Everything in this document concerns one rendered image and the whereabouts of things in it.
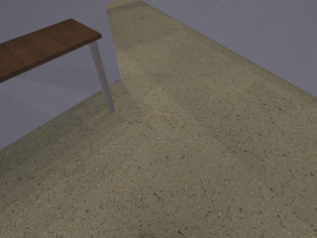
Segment table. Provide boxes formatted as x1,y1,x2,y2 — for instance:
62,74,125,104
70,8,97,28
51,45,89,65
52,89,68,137
0,18,116,112

